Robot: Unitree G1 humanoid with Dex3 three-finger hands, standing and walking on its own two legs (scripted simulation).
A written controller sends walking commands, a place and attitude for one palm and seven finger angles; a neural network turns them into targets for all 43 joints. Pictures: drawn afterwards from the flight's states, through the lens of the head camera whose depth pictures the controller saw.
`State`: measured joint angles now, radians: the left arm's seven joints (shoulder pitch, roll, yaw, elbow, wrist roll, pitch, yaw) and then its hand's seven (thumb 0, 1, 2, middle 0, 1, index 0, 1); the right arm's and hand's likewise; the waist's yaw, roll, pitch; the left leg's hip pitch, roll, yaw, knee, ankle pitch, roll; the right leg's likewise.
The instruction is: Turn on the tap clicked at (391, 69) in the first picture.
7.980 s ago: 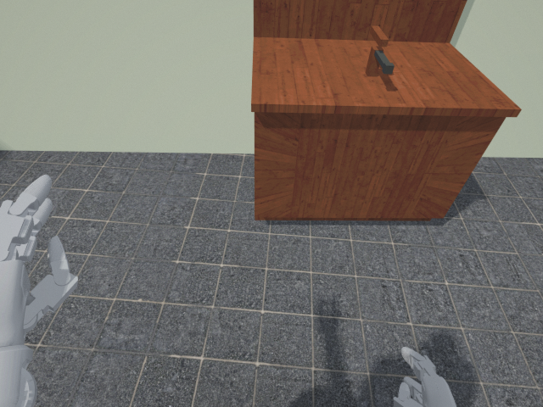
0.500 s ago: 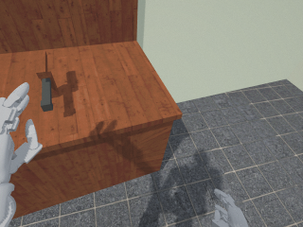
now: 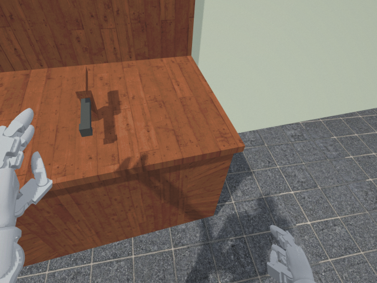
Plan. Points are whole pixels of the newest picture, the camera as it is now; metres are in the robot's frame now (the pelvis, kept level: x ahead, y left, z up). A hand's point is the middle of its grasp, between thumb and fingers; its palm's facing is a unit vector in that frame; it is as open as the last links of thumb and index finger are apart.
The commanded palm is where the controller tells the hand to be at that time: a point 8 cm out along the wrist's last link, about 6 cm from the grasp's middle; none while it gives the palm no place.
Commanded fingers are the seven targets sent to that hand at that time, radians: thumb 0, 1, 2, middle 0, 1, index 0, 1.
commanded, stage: come to a stop and stand still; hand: left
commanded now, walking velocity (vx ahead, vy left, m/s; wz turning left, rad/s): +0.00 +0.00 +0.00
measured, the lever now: (85, 129) +0.46 +0.34 +0.01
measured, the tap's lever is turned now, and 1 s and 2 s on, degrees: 0 0 0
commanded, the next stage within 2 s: look again from close up in 0.68 s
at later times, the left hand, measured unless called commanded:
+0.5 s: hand (82, 170) +0.25 +0.22 +0.15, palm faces +0.38 -0.84 -0.39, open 7.4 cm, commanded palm +0.19 +0.25 +0.17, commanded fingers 0.00 0.90 0.90 -0.20 -0.30 -0.20 -0.30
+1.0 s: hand (88, 170) +0.25 +0.21 +0.15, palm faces +0.38 -0.85 -0.37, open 7.4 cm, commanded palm +0.19 +0.24 +0.17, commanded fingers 0.00 0.90 0.90 -0.20 -0.30 -0.20 -0.30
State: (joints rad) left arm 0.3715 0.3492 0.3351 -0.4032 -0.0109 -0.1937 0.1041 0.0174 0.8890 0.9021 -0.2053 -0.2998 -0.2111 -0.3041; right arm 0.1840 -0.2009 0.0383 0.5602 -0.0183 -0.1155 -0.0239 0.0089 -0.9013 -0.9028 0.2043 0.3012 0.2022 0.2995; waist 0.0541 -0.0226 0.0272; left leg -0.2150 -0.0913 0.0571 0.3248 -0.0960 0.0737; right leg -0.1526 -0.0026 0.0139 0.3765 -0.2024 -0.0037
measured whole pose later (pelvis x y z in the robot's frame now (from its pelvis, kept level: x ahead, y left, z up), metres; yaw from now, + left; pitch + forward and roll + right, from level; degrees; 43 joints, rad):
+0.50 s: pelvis +0.03 -0.03 +0.00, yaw +1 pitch +0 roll -1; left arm 0.44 0.37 0.34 -0.43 -0.05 -0.19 0.10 0.02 0.89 0.90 -0.21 -0.30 -0.21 -0.30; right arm 0.20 -0.21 0.03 0.58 0.00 -0.08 -0.04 0.01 -0.90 -0.90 0.20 0.30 0.20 0.30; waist 0.03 0.01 0.02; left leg -0.24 -0.05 0.02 0.39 -0.16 0.06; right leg -0.12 0.04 -0.01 0.34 -0.22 -0.02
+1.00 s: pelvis +0.04 -0.04 +0.00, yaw +1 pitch +0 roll -1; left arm 0.44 0.36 0.32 -0.43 -0.07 -0.16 0.10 0.02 0.89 0.90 -0.21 -0.30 -0.21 -0.30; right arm 0.20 -0.21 0.03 0.56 0.01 -0.05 -0.06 0.01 -0.90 -0.90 0.20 0.30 0.20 0.30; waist 0.03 0.01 0.01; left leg -0.22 -0.04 0.01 0.37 -0.16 0.05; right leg -0.09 0.05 -0.02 0.30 -0.22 -0.03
